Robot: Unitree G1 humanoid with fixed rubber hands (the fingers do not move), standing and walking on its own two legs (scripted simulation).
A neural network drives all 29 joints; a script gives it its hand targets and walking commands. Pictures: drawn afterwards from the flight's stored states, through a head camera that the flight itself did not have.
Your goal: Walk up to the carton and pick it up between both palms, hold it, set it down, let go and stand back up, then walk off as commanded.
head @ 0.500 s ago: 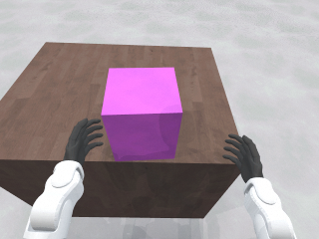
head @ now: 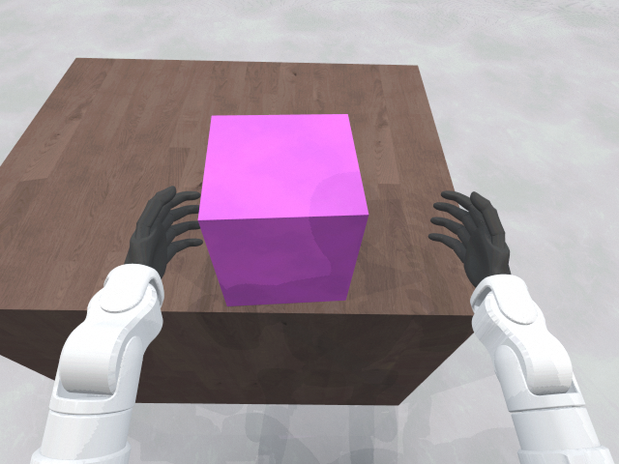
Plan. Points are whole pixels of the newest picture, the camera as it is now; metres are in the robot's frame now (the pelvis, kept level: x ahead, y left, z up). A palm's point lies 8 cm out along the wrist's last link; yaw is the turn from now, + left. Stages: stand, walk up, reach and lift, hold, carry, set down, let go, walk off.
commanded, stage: reach and lift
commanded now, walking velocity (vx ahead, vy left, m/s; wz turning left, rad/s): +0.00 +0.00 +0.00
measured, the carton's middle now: (284, 215) +0.43 +0.05 +0.03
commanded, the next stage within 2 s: none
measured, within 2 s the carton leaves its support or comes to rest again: neither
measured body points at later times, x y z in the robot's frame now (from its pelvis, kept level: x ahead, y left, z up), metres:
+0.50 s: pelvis +0.00 +0.00 +0.00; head +0.04 +0.00 +0.45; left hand +0.41 +0.20 +0.14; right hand +0.43 -0.17 +0.13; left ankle -0.02 +0.14 -0.75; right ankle +0.00 -0.13 -0.75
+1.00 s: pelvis +0.00 +0.00 +0.00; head +0.07 +0.00 +0.44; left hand +0.42 +0.20 +0.08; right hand +0.45 -0.16 +0.08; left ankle -0.02 +0.14 -0.75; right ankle +0.00 -0.13 -0.75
